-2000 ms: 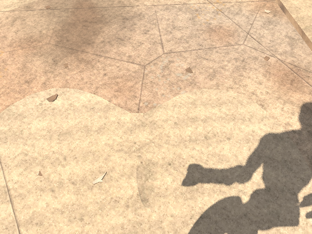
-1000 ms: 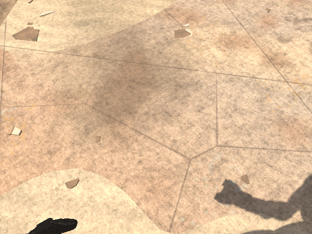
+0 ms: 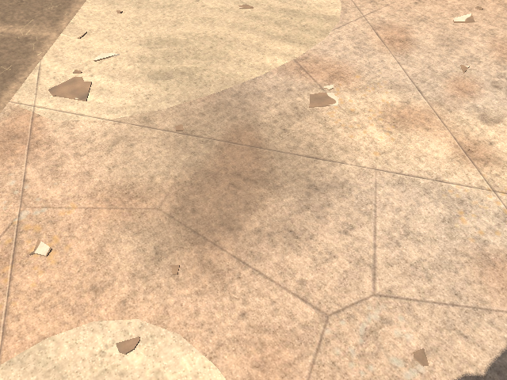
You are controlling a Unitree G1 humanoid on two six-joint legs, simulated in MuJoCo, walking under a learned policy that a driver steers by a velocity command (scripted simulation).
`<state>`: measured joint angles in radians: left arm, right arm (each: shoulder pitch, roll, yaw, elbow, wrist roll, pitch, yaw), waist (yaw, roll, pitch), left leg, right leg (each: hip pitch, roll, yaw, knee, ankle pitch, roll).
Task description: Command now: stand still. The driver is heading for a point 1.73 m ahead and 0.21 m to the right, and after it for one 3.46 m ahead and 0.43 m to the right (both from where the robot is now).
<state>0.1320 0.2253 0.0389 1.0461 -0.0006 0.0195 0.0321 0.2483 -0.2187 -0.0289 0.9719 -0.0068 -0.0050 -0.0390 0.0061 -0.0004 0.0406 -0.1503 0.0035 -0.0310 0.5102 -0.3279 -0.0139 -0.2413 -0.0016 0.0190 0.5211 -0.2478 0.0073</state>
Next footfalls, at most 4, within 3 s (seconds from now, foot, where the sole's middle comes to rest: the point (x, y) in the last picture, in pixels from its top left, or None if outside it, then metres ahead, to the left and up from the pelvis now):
1.22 left None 0.17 0.11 -0.77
2.38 right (301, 355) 0.58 -0.09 -0.77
2.94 left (213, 262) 0.88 0.16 -0.77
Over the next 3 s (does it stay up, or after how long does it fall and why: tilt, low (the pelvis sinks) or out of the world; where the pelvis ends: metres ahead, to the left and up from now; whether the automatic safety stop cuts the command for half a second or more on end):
stays up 0.73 0.06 -0.01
